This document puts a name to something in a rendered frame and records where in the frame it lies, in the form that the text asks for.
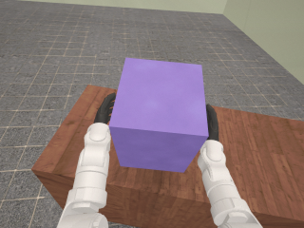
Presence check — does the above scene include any robot right forearm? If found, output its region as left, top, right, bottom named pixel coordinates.
left=198, top=140, right=263, bottom=228

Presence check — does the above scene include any left robot upper arm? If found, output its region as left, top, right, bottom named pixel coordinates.
left=57, top=213, right=108, bottom=228

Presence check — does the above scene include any carton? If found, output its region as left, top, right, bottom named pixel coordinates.
left=108, top=57, right=209, bottom=173

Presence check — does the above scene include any robot left forearm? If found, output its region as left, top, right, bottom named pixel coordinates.
left=56, top=123, right=111, bottom=228

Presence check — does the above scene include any right robot hand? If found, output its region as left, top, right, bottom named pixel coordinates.
left=205, top=104, right=219, bottom=142

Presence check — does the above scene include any left robot hand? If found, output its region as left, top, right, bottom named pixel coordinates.
left=94, top=92, right=116, bottom=124

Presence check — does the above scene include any pedestal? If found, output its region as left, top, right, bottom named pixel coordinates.
left=31, top=85, right=304, bottom=228

